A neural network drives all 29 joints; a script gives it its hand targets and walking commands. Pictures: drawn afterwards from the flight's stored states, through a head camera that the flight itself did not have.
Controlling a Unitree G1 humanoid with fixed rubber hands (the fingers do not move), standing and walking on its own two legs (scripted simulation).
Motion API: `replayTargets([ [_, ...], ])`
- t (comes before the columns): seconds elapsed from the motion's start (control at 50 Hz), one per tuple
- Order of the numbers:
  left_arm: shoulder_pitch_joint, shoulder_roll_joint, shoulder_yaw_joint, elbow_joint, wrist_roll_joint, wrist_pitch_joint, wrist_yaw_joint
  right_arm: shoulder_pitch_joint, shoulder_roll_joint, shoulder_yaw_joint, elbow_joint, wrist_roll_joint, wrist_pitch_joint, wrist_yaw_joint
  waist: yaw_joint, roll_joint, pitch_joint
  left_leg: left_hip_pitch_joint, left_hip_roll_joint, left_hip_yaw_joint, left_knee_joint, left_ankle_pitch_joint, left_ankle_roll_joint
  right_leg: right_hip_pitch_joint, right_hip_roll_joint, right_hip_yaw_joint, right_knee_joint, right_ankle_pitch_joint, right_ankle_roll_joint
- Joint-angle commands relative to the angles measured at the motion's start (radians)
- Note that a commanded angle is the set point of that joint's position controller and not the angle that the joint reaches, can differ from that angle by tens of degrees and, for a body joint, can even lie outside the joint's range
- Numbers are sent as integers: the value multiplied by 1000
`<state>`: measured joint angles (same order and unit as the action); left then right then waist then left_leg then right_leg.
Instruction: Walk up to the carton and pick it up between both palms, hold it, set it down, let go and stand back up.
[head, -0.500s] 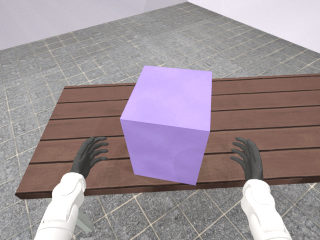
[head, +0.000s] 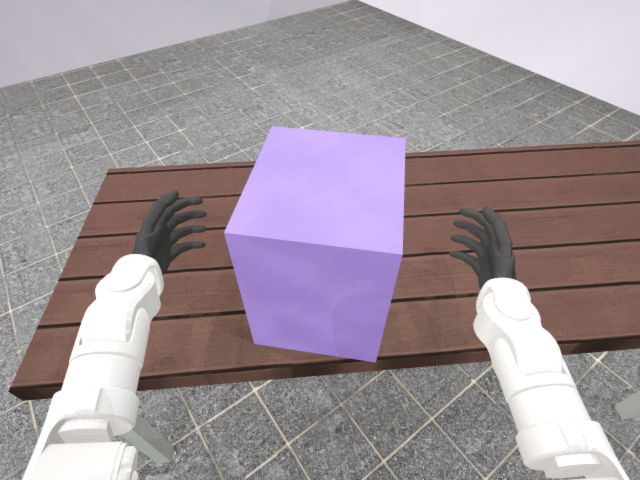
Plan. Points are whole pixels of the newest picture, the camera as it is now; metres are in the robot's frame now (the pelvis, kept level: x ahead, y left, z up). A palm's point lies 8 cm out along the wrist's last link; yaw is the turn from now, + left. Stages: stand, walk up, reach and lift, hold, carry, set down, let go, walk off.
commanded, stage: reach and lift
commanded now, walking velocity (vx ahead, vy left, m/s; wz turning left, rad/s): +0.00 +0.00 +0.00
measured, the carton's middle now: (325, 247) +0.46 -0.01 +0.00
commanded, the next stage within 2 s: none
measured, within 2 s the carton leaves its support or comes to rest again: neither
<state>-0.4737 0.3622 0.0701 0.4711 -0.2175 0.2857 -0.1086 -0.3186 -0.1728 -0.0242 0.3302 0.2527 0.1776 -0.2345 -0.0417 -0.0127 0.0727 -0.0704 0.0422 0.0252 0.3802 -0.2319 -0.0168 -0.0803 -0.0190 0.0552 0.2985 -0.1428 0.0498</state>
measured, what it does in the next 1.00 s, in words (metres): stands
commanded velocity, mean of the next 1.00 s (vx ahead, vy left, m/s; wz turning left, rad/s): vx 0.00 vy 0.00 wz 0.00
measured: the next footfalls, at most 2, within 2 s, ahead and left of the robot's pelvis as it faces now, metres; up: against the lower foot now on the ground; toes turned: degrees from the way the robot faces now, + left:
none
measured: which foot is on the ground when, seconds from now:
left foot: down 0.00-1.00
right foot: down 0.00-1.00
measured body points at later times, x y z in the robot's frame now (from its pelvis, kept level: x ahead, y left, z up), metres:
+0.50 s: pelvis +0.00 +0.00 +0.00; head +0.01 +0.02 +0.45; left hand +0.44 +0.21 +0.16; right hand +0.39 -0.21 +0.14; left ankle -0.01 +0.12 -0.75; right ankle +0.02 -0.15 -0.75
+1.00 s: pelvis +0.00 -0.01 +0.00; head +0.02 +0.01 +0.45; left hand +0.48 +0.19 +0.21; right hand +0.43 -0.22 +0.19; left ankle -0.01 +0.12 -0.75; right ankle +0.02 -0.15 -0.75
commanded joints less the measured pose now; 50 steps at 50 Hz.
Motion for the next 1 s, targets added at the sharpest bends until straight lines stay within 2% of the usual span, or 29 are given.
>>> replayTargets([
  [0.0, -378, 161, 59, -113, -1, -7, 10, -352, -102, -36, -141, 15, -18, 0, 2, 77, -331, -25, -56, 63, -57, 249, -23, 144, 68, -48, -4, 208, -50],
  [0.02, -434, 168, 45, -107, -10, -3, 8, -356, -100, -47, -99, 12, -2, 3, -27, 41, -334, -27, -55, 62, -70, 225, -28, 151, 82, -58, 1, 184, -48],
  [0.04, -450, 174, 46, -55, -7, 0, 5, -407, -116, -44, -73, 3, 5, 8, -3, 65, -350, -48, -54, 62, -61, 216, -28, 139, 68, -47, 7, 169, -47],
  [0.08, -479, 168, 42, -82, -3, 3, 4, -432, -113, -53, -111, 8, 2, -1, -32, 62, -391, -65, -58, 58, -49, 227, -19, 165, 71, -54, 13, 224, -41],
  [0.1, -477, 191, 62, -70, -2, 0, 3, -434, -103, -23, -106, 20, 4, 2, 5, 39, -416, -60, -64, 69, -54, 225, -11, 187, 71, -46, 23, 252, -34],
  [0.14, -564, 198, 47, -40, -12, -4, 7, -495, -118, -49, -59, 18, 6, 1, -34, 57, -413, -81, -70, 69, -48, 227, -25, 166, 63, -51, 19, 252, -38],
  [0.18, -529, 202, 42, -23, -18, 0, 11, -473, -100, -31, -68, 40, 9, 0, -18, 49, -474, -70, -68, 65, -39, 252, -16, 216, 68, -47, 38, 311, -35],
  [0.22, -576, 185, 42, 46, 0, 10, -5, -504, -98, -11, 33, 41, 32, 0, -34, 14, -401, -67, -65, 67, -36, 282, -24, 183, 64, -54, 23, 354, -28],
  [0.28, -658, 217, 50, -1, 0, 1, 5, -577, -132, -31, -50, 63, 12, -9, -36, 83, -506, -25, -75, 65, -23, 341, -33, 204, 77, -64, 29, 406, -28],
  [0.36, -714, 208, 23, 106, -2, 25, 13, -650, -147, -33, 74, 56, 32, 7, -53, 70, -456, -41, -63, 48, -41, 259, -28, 125, 86, -81, 3, 250, -36],
  [0.38, -715, 230, 23, 74, -24, 16, 12, -620, -160, -47, 57, 50, 33, 5, -65, 51, -503, -48, -69, 53, -39, 267, -27, 148, 77, -78, 20, 292, -32],
  [0.42, -791, 223, 14, 96, -22, 5, 27, -708, -172, -63, 60, 54, 33, 10, -61, 101, -539, -53, -66, 48, -35, 243, -40, 120, 79, -78, 22, 244, -37],
  [0.5, -841, 261, -2, 225, -37, 11, 18, -757, -140, -34, 162, 73, 67, 6, -69, 35, -497, -115, -75, 46, -39, 213, -16, 163, 63, -60, 26, 317, -21],
  [0.52, -900, 277, 11, 201, -43, 7, 23, -780, -148, -41, 166, 92, 73, 5, -73, 55, -530, -102, -79, 36, -37, 213, -12, 157, 62, -61, 30, 328, -22],
  [0.54, -886, 247, -31, 196, -46, 1, 30, -811, -163, -51, 146, 96, 65, 8, -86, 92, -571, -61, -69, 37, -30, 275, -32, 123, 68, -77, 34, 350, -29],
  [0.56, -906, 260, -6, 202, -46, 14, 36, -859, -180, -43, 113, 102, 65, 5, -66, 94, -606, -29, -71, 34, -12, 323, -30, 116, 78, -84, 35, 378, -25],
  [0.58, -933, 267, -27, 241, -46, 14, 35, -848, -198, -34, 180, 101, 70, 6, -80, 100, -588, -30, -71, 36, -5, 318, -31, 86, 76, -83, 34, 362, -29],
  [0.6, -879, 251, -18, 272, -50, 15, 30, -848, -172, -16, 165, 108, 69, 12, -54, 58, -617, -33, -59, 40, -3, 330, -35, 106, 80, -82, 42, 364, -33],
  [0.62, -926, 253, -46, 284, -65, 20, 25, -875, -193, -28, 212, 106, 82, 10, -100, 64, -583, -16, -60, 34, -5, 335, -42, 85, 80, -90, 30, 354, -38],
  [0.64, -908, 260, -29, 275, -39, 20, 32, -854, -197, -57, 220, 83, 73, 12, -80, 103, -631, -2, -66, 31, 1, 340, -41, 73, 81, -100, 31, 350, -33],
  [0.68, -998, 246, -72, 259, -75, 6, 29, -916, -195, -42, 236, 95, 67, 9, -107, 104, -647, 23, -61, 27, 26, 394, -52, 28, 79, -100, 25, 359, -45],
  [0.72, -992, 256, -52, 365, -56, 18, 32, -932, -219, -35, 325, 99, 75, 14, -99, 97, -571, 5, -66, 20, 14, 359, -44, 24, 83, -103, 19, 363, -34],
  [0.74, -1027, 256, -86, 287, -65, 11, 34, -976, -217, -39, 227, 115, 68, 15, -92, 108, -678, 33, -60, 21, 24, 387, -49, 53, 85, -101, 30, 388, -40],
  [0.76, -985, 239, -76, 358, -56, 22, 36, -958, -207, -30, 305, 118, 79, 16, -101, 94, -625, 13, -52, 13, 22, 377, -46, 51, 84, -104, 30, 391, -40],
  [0.82, -1093, 298, -61, 413, -84, -8, 39, -1055, -210, -47, 323, 103, 75, 16, -84, 47, -637, -64, -63, 22, 6, 313, -36, 67, 68, -83, 32, 361, -39],
  [0.86, -1093, 265, -102, 427, -75, -27, 38, -1036, -184, -17, 387, 110, 68, 13, -113, 98, -671, -12, -62, 12, 20, 354, -36, 28, 67, -98, 32, 395, -37],
  [0.9, -1081, 277, -93, 479, -73, -30, 36, -1043, -196, -14, 370, 114, 53, 9, -93, 78, -709, -26, -70, 17, 33, 392, -35, 52, 70, -98, 66, 481, -23],
  [0.92, -1187, 299, -107, 497, -89, -40, 37, -1136, -222, -38, 401, 109, 56, 8, -106, 80, -690, -68, -73, 19, 27, 342, -35, 49, 65, -96, 51, 440, -20],
  [0.98, -1140, 298, -102, 587, -89, -49, 35, -1140, -204, -18, 413, 126, 58, 2, -115, 30, -698, -91, -76, 18, 19, 299, -16, 84, 58, -94, 61, 477, -10],
])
